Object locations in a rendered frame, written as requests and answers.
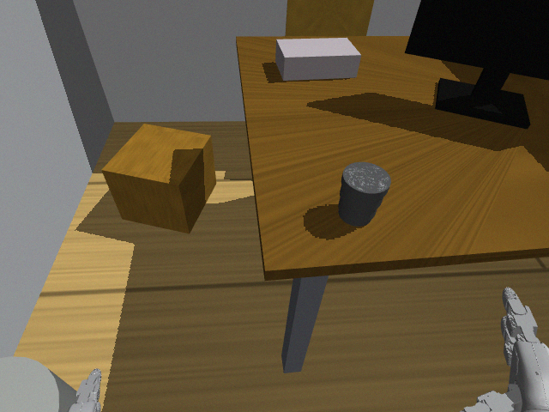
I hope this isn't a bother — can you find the left robot hand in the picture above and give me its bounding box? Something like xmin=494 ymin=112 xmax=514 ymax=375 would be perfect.
xmin=68 ymin=368 xmax=101 ymax=412

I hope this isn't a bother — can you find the right robot hand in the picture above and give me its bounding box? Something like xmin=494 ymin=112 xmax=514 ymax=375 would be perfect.
xmin=459 ymin=288 xmax=549 ymax=412

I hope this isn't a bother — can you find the table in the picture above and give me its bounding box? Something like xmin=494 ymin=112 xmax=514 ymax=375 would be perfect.
xmin=236 ymin=36 xmax=549 ymax=373

